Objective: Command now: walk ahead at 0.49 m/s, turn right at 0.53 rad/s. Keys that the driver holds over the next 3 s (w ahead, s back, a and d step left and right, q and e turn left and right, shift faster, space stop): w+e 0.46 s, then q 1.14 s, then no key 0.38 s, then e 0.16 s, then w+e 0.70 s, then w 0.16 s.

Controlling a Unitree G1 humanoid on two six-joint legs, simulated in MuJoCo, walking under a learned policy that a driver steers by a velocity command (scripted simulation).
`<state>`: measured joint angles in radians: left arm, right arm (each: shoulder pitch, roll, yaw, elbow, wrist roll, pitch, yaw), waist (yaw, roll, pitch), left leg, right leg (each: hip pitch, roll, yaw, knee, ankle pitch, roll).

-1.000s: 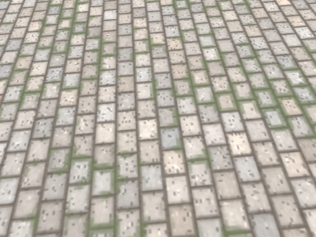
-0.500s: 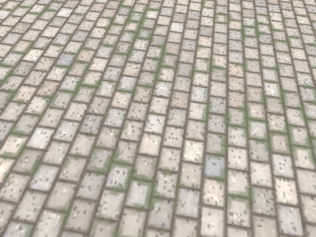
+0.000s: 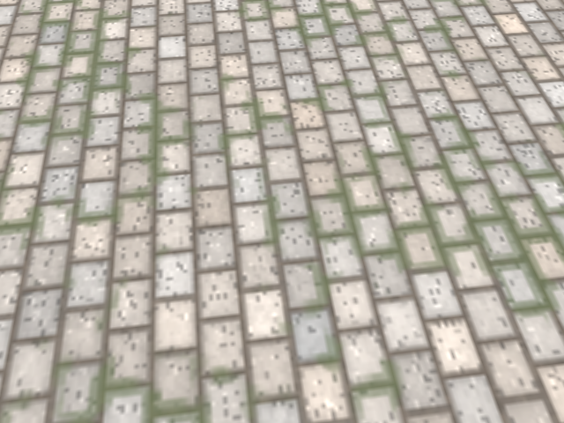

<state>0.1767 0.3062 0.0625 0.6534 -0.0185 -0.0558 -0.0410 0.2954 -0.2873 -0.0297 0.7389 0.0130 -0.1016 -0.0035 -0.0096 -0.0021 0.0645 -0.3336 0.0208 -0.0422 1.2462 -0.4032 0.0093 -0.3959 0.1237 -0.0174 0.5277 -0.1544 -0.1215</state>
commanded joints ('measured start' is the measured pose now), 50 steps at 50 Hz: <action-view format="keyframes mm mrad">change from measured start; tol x32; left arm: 1 24 105 30 -73 15 -15 15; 50 -140 86 25 -11 38 37 73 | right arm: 1 -15 -145 -39 -106 -18 -25 0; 50 -3 -72 -53 -69 -4 158 -30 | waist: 1 -12 11 -86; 16 1 -129 -103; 19 -20 417 -372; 50 -11 -142 -146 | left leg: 1 -294 86 -68 -46 85 -18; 16 32 -13 -34 -782 334 -19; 19 650 430 -802 -932 -105 243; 30 183 164 -53 -981 908 198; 38 135 88 -117 -742 568 77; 40 -201 -65 -17 -284 -319 -29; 50 -107 49 31 -289 26 -97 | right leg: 1 259 -278 431 -306 88 -200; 15 218 -240 452 -112 -6 -68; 21 -419 -124 185 812 -281 107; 36 52 -105 63 -29 136 128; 40 619 -580 436 -42 886 -180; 44 296 -432 266 -200 264 -119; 50 144 -399 72 -257 198 -121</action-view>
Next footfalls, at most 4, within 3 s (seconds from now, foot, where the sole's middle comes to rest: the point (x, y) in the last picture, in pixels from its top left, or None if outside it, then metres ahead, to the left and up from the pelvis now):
0.34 left None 0.39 0.14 -0.76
0.76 right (349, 399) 0.49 -0.13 -0.76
1.16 left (235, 406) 0.48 0.13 -0.76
1.64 right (330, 393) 0.51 -0.09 -0.76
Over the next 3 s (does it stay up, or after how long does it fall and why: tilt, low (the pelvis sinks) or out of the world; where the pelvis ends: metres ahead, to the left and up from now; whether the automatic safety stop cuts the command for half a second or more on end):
stays up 0.77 -0.01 -0.01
